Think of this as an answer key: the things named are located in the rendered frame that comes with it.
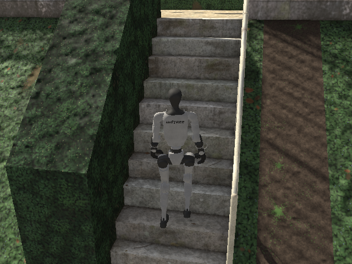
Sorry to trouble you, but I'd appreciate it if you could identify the robot right thigh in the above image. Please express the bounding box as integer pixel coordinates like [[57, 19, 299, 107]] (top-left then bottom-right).
[[183, 152, 195, 183]]

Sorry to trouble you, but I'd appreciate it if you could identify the robot torso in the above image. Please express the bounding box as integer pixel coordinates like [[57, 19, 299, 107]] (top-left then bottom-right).
[[163, 109, 188, 165]]

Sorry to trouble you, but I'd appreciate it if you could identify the left robot upper arm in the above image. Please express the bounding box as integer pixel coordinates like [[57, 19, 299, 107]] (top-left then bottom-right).
[[152, 112, 164, 142]]

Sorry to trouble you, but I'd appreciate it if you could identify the right robot hand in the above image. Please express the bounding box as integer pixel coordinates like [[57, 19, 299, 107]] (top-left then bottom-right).
[[194, 153, 206, 164]]

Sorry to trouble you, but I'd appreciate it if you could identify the right robot upper arm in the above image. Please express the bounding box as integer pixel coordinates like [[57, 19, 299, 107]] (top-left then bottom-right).
[[187, 112, 201, 142]]

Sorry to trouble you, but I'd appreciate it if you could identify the robot right forearm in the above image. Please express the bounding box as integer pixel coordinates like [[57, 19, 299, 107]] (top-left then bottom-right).
[[195, 135, 205, 155]]

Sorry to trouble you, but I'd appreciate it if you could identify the left robot hand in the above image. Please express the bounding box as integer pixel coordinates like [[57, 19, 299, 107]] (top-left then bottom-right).
[[151, 150, 163, 159]]

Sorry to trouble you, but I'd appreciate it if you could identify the robot left forearm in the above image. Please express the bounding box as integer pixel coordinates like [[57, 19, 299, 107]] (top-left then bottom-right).
[[151, 135, 158, 152]]

